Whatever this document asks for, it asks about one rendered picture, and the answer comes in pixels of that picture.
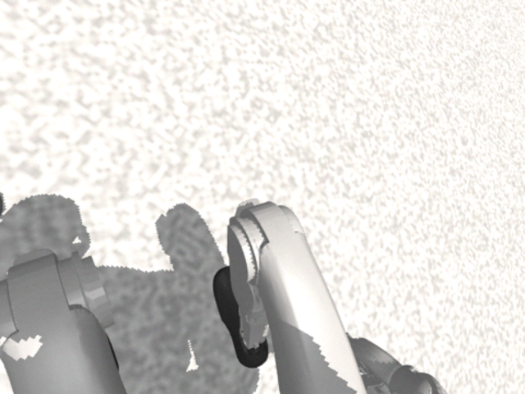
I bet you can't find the right robot arm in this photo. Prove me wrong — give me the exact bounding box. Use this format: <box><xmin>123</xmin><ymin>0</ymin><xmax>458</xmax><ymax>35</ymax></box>
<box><xmin>389</xmin><ymin>364</ymin><xmax>448</xmax><ymax>394</ymax></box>

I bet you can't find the right robot hand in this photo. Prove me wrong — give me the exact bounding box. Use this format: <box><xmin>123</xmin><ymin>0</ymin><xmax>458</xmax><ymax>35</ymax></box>
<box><xmin>346</xmin><ymin>333</ymin><xmax>403</xmax><ymax>394</ymax></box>

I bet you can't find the right robot foot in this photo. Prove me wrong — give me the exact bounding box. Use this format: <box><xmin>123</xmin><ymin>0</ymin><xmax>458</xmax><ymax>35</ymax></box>
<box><xmin>213</xmin><ymin>266</ymin><xmax>268</xmax><ymax>368</ymax></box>

